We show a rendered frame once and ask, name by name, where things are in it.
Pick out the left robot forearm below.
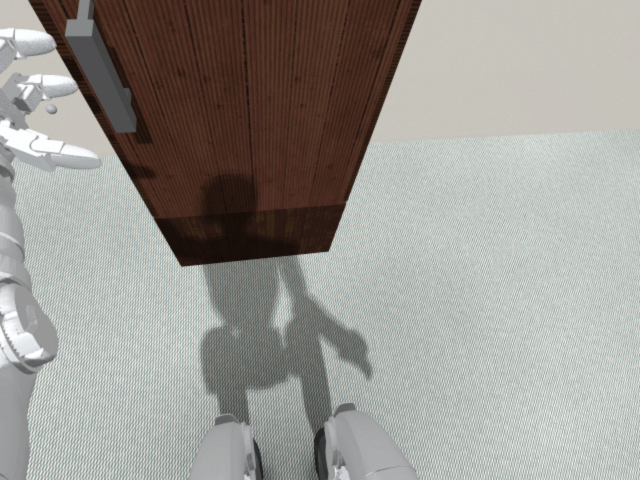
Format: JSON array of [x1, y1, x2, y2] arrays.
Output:
[[0, 153, 32, 294]]

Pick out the cupboard door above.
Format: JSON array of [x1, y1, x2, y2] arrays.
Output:
[[42, 0, 413, 219]]

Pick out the left robot upper arm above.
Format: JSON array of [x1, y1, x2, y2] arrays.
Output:
[[0, 283, 59, 480]]

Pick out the left robot thigh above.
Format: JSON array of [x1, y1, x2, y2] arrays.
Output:
[[188, 422, 256, 480]]

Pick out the handle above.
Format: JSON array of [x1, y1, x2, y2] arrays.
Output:
[[65, 0, 137, 133]]

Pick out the left robot hand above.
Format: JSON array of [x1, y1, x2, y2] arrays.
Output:
[[0, 28, 102, 173]]

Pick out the right robot shin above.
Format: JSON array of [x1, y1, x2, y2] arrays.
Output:
[[326, 402, 356, 480]]

